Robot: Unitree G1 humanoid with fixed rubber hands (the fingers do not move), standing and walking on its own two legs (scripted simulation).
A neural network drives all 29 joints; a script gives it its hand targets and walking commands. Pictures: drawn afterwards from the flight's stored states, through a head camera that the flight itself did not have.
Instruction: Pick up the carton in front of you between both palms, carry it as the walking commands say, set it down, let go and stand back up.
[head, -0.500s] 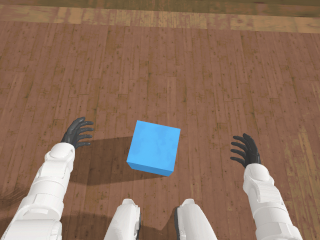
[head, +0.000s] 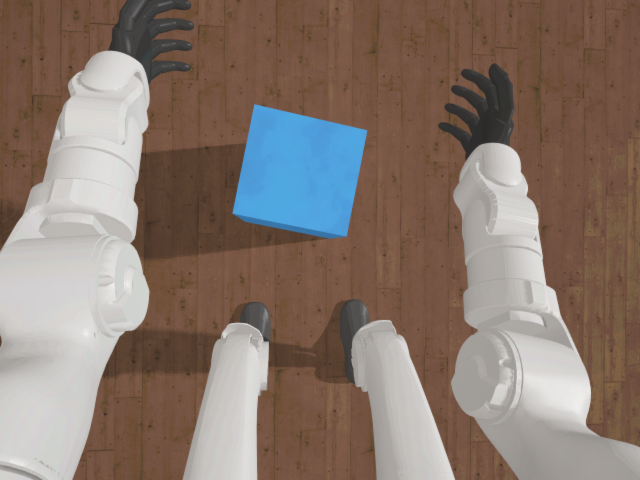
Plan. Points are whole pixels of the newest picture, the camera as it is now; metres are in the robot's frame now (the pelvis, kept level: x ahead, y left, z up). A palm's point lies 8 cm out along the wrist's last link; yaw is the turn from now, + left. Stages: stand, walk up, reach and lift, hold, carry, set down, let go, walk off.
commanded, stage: reach and lift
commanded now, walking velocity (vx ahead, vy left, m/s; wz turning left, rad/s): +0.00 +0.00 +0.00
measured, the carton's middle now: (298, 182) +0.50 +0.00 -0.52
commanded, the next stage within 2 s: none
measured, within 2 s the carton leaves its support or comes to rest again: leaves its support in 1.58 s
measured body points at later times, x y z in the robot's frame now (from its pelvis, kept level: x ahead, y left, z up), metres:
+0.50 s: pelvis -0.02 -0.01 -0.19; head +0.34 +0.01 +0.08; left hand +0.54 +0.19 -0.36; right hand +0.48 -0.20 -0.35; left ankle +0.08 +0.10 -0.61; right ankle +0.09 -0.15 -0.61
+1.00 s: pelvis -0.03 -0.01 -0.27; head +0.34 +0.02 -0.03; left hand +0.54 +0.17 -0.46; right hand +0.49 -0.19 -0.45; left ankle +0.08 +0.10 -0.61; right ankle +0.08 -0.15 -0.61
